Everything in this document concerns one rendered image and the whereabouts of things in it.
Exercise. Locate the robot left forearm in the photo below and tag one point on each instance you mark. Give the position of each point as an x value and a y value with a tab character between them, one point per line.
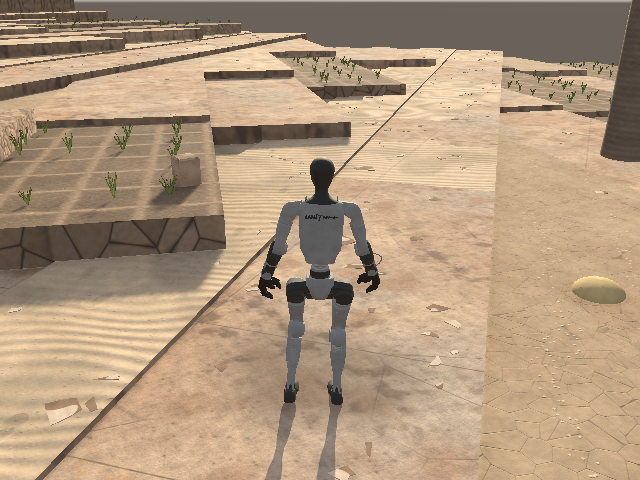
270	264

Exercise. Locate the right robot upper arm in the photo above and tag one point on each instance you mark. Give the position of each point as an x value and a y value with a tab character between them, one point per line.
352	211

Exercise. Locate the robot right hand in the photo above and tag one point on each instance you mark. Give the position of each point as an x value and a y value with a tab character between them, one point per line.
365	278

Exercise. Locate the robot right forearm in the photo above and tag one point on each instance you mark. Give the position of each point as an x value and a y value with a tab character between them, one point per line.
369	262

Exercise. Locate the right robot foot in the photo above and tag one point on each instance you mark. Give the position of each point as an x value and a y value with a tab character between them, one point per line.
336	397

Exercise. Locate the robot left hand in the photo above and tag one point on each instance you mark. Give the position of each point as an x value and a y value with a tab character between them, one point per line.
270	284

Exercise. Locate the left robot upper arm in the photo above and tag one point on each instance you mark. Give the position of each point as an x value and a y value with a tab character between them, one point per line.
289	210

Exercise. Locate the robot left shin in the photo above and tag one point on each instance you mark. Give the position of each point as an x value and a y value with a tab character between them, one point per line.
293	350

